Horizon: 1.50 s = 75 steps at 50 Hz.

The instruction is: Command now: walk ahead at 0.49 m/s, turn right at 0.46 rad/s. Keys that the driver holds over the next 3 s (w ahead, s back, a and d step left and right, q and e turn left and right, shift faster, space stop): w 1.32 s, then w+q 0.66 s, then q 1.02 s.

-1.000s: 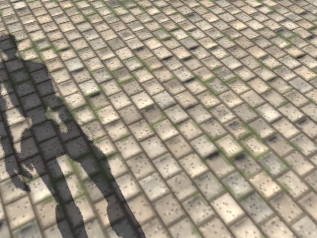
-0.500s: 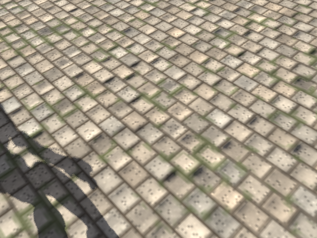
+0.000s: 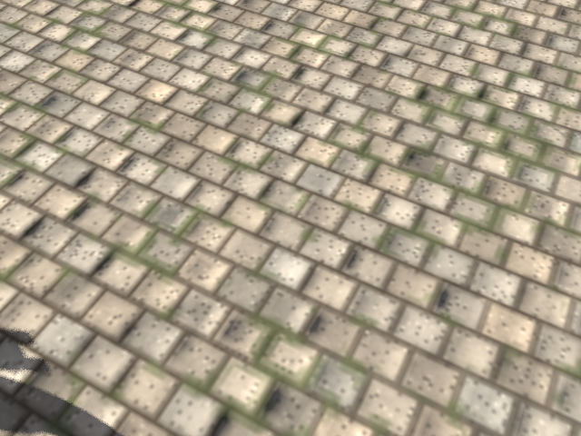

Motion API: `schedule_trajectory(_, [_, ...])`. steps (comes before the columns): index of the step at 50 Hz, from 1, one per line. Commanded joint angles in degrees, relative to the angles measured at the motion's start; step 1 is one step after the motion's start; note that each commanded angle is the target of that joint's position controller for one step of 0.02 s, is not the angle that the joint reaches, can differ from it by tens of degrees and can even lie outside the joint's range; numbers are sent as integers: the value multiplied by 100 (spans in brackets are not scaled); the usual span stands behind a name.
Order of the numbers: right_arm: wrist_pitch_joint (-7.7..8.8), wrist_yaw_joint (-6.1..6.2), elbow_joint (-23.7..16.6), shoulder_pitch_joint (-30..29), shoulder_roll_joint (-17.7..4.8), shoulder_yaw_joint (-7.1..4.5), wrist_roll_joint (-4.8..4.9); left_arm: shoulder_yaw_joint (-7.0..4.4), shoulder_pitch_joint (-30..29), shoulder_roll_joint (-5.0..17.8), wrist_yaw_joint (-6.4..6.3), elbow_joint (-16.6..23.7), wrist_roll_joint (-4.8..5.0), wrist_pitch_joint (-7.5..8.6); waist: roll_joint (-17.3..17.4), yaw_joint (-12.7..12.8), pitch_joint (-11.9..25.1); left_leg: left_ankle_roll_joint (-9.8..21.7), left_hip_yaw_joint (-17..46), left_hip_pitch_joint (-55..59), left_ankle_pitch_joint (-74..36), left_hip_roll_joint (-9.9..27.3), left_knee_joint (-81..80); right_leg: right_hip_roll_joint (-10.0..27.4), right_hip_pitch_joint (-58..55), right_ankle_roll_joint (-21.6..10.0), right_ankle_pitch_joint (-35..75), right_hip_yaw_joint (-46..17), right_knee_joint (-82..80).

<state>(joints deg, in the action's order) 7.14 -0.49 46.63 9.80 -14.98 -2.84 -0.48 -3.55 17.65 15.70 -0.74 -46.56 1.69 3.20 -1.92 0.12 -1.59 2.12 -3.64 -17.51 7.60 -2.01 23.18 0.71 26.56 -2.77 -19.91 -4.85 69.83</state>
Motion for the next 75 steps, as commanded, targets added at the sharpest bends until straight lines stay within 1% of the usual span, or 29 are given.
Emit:
schedule_trajectory(1, [102, -49, -75, 215, -456, -117, -1, -40, 272, 85, 21, 385, 10, -7, 573, 44, 233, 1018, 1520, 753, -147, 1561, -1492, 600, 870, -1, 316, -206, -107])
schedule_trajectory(7, [54, -42, 183, 474, -834, -206, 99, 77, -753, 75, 107, 791, -126, 94, 397, -95, -5, 1095, 695, 969, -1018, 1497, -1691, 698, 1276, 96, 1690, 76, -2075])
schedule_trajectory(13, [-137, -38, 459, 1090, -1077, -207, 219, 112, -1794, 185, 265, 1195, -33, 166, 599, -427, -193, 834, 516, 1471, -752, 1667, -1363, 419, 844, 8, 1674, 512, -3460])
schedule_trajectory(15, [-218, -23, 509, 1071, -1147, -217, 246, 60, -1692, 324, 297, 1241, -48, 186, 696, -249, -118, 728, 528, 1729, -1204, 1797, -1006, 268, 499, -163, 1299, 629, -3757])
schedule_trajectory(17, [-279, 7, 506, 988, -1039, -156, 221, -184, -370, 721, 254, 844, -101, 188, 587, 455, 651, 448, 92, 1428, -2735, 1393, 625, -104, -1425, -432, 1403, 885, -4088])
schedule_trajectory(18, [-256, 28, 339, 956, -780, -32, 83, -356, 756, 1217, 172, 632, -143, 158, -49, 888, 1471, 179, -202, 268, -1579, 1061, 2478, 883, -3148, -801, 1553, -283, -4011])
schedule_trajectory(19, [-119, -17, 219, 1591, -26, 192, 54, -431, 990, 1763, 171, 571, -168, 135, -1577, 461, 2086, -133, 6, -1995, 2135, 39, 4488, 2197, -4815, -1717, 642, -3100, -4760])
schedule_trajectory(20, [6, -46, 308, 1327, -646, 49, 200, -291, 1069, 1172, 190, 581, -136, 168, -932, 670, 2140, -42, 855, -2619, 2480, 241, 5241, 2218, -4713, -1671, 272, -3670, -5214])
schedule_trajectory(21, [58, -64, 123, 837, -883, -33, 327, -200, 643, 936, 201, 626, -142, 200, -715, 563, 1348, 64, 798, -2971, 1974, 530, 5310, 2023, -4077, -1416, 693, -2776, -5223])
schedule_trajectory(22, [52, -29, 77, 579, -827, -22, 272, -141, 181, 747, 216, 694, -131, 206, -312, 378, 975, 66, 695, -2761, 1431, 793, 5036, 1755, -3312, -1263, 1300, -2031, -5288])
schedule_trajectory(24, [-66, -10, 96, 588, -700, -59, 144, -64, -298, 439, 258, 733, -187, 236, -281, 6, 615, 20, 750, -2117, 858, 1076, 4472, 1356, -2259, -1106, 1912, -1197, -5657])
schedule_trajectory(29, [-297, 23, -20, 262, -423, -37, 72, -140, -57, 606, 195, 426, -165, 357, -71, -119, 200, -182, 697, -2276, 6, 1081, 3478, 1215, -1863, -1199, 2538, -467, -6192])
schedule_trajectory(35, [-220, -75, -325, -888, -269, 27, 98, -160, 415, 763, 68, 84, -115, 270, -126, 262, -128, -184, 454, -2198, -1423, 815, 1538, 1032, -2096, -920, 2129, 87, -6312])
schedule_trajectory(40, [-144, -227, -625, -1513, -333, 41, 151, -187, 759, 835, 29, -242, -67, 164, -178, 406, -341, 28, 431, -2325, -983, 679, 854, 1377, -2895, -837, 2204, 27, -5950])
schedule_trajectory(43, [-98, -282, -602, -1185, -518, -26, 140, -223, 597, 948, 0, -293, -58, 90, -322, 136, -93, 260, 236, -1597, -389, 451, 645, 1445, -3165, -676, 3378, 52, -5409])
schedule_trajectory(45, [-102, -208, -163, 286, -912, -253, 113, -170, 436, 859, -20, -257, -99, 26, -252, -579, 816, 546, 6, 521, -493, 174, 589, 977, -2697, -411, 4712, 432, -3697])
schedule_trajectory(46, [-125, -137, 28, 1342, -1379, -373, 54, -57, 545, 628, -37, -114, -218, 32, 523, -868, 1703, 928, 1374, 2336, -662, 1339, 706, 587, -1406, -192, 2911, 696, -1761])
schedule_trajectory(47, [-141, -182, 129, 1537, -1623, -409, 37, 147, 1338, -149, 45, -141, -150, 163, 2069, -399, 2386, 1809, 4207, 4056, 731, 2441, -118, -480, 828, 138, -1126, 299, 36])
schedule_trajectory(48, [-131, -183, 83, 1408, -1072, -268, 122, 10, 907, 521, 68, -193, -21, 287, 1394, -644, 2074, 1570, 4412, 3837, 1383, 2305, -552, -197, 1466, 37, -1275, -383, 643])
schedule_trajectory(49, [-124, -161, 5, 968, -872, -205, 131, -65, 336, 774, 85, -9, 92, 353, 1072, -570, 1258, 1314, 3538, 3075, 1159, 2152, -646, 88, 1782, -46, -743, -220, 636])
schedule_trajectory(50, [-125, -159, -81, 524, -779, -168, 104, -53, 37, 726, 43, 59, 50, 365, 516, -370, 833, 1190, 2899, 2211, 521, 1969, -769, 406, 1551, -43, -176, -44, 362])
schedule_trajectory(52, [-91, -179, -105, 178, -527, -99, -13, -98, 20, 598, 9, 63, -81, 270, 566, -27, 498, 1110, 2130, 1146, -309, 1614, -1086, 725, 940, -11, 360, -45, -153])
schedule_trajectory(57, [-38, -93, 130, 465, -737, -161, 31, -77, -300, 350, -27, 179, -146, 77, 480, 45, 147, 1229, 1340, 791, -1147, 1459, -1574, 845, 1212, 236, 1117, 94, -1134])
schedule_trajectory(63, [-148, 26, 351, 977, -851, -159, 107, 6, -1432, 152, 78, 452, -125, 166, 484, -335, -88, 931, 738, 1140, -1093, 1209, -1648, 600, 1200, 273, 2603, 379, -3107])
schedule_trajectory(68, [-288, 50, 607, 1452, -900, -177, 157, 33, -2213, 200, 246, 777, -69, 258, 510, -539, -334, 935, 963, 1906, -1128, 1561, -1256, 404, 1310, 161, 2196, 398, -3884])
schedule_trajectory(71, [-362, 102, 590, 1266, -1056, -240, 187, -52, -1834, 449, 298, 739, -74, 344, 689, -179, -112, 805, 1191, 2067, -1848, 1678, -710, 200, 513, -1, 1642, 423, -4200])
schedule_trajectory(73, [-378, 107, 483, 1042, -908, -177, 142, -288, -287, 919, 213, 305, -129, 377, 588, 586, 906, 512, 871, 1334, -2634, 1148, 1002, 185, -1916, -312, 1828, 460, -4227])
schedule_trajectory(74, [-357, 102, 301, 1089, -520, -37, -14, -400, 767, 1390, 134, 172, -212, 348, -255, 883, 1905, 265, 546, 64, -681, 623, 2937, 1442, -3719, -655, 1836, -878, -4062])
schedule_trajectory(75, [-239, 63, 296, 1896, 56, 102, 162, -407, 814, 1535, 176, 68, -244, 310, -1809, 430, 2554, 40, 757, -1890, 2627, -147, 4532, 2482, -5123, -1423, 675, -3359, -4853])
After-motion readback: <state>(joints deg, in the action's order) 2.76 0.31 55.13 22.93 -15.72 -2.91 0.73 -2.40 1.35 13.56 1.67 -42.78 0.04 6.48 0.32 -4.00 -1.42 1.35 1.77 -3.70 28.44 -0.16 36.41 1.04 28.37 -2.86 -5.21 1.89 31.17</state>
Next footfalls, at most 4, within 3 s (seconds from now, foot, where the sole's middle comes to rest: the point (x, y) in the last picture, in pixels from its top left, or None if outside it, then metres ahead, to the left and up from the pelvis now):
0.36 right None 0.35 -0.17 -0.78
0.90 left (287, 350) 0.67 0.04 -0.78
1.46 right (380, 253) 0.96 -0.22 -0.78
2.02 left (278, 187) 1.21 0.07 -0.78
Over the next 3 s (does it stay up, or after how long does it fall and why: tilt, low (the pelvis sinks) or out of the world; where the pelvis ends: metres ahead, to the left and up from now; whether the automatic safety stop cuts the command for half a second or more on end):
stays up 1.25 0.02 -0.01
